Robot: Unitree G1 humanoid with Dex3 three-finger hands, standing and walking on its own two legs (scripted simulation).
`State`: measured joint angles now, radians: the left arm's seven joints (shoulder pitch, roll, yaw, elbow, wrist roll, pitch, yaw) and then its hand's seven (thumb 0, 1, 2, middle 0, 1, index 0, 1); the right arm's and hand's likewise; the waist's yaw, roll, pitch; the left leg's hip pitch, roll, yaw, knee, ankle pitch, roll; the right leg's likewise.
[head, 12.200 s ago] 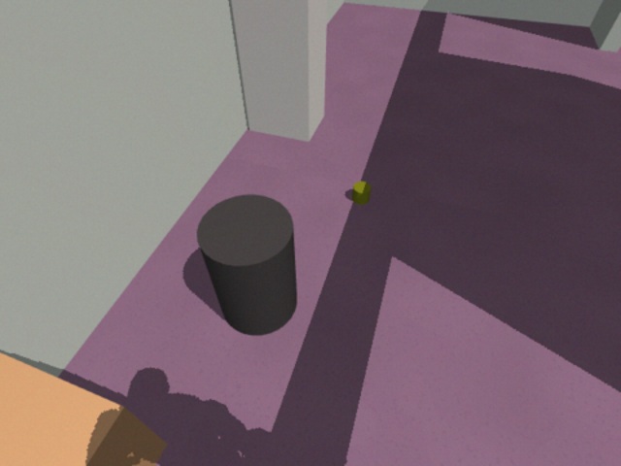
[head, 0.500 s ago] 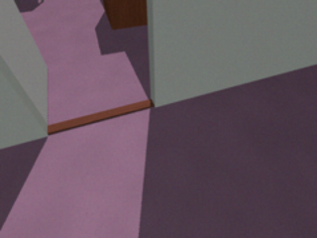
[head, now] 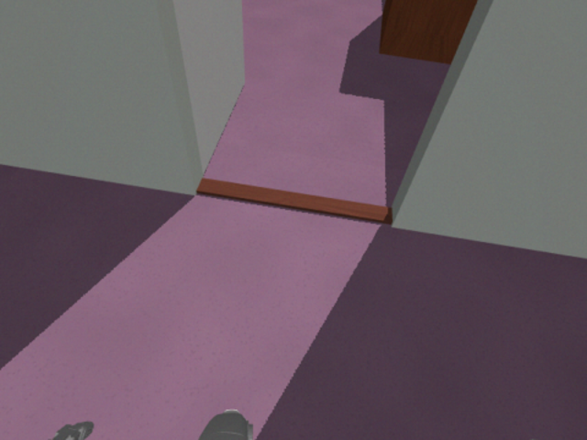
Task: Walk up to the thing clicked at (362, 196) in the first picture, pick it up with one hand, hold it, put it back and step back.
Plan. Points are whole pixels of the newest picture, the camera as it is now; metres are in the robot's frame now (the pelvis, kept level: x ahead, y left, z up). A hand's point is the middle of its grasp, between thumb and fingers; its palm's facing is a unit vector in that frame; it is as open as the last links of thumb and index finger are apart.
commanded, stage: walk up
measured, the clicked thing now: out of the picture -0.10 +1.40 -0.73
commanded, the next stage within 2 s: none
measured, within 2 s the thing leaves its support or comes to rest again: neither
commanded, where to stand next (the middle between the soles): +0.19 -0.03 m, yaw +90 degrees
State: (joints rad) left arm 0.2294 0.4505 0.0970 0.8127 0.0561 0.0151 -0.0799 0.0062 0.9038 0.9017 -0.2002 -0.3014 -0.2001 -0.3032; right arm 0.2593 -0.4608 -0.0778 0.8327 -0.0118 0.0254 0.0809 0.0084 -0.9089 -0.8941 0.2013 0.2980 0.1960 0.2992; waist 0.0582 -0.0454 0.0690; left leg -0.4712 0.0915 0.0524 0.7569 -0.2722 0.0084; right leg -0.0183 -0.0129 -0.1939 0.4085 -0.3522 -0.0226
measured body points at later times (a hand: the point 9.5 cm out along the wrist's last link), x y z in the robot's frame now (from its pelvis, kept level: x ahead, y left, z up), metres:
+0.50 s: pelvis +0.17 -0.12 -0.03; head +0.22 -0.11 +0.41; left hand +0.17 +0.23 -0.11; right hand +0.39 -0.38 -0.14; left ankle +0.11 +0.06 -0.70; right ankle +0.30 -0.21 -0.74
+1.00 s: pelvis +0.16 -0.15 -0.04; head +0.17 -0.11 +0.41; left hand -0.08 +0.13 -0.14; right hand +0.51 -0.25 -0.11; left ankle +0.08 -0.05 -0.74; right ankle +0.29 -0.21 -0.72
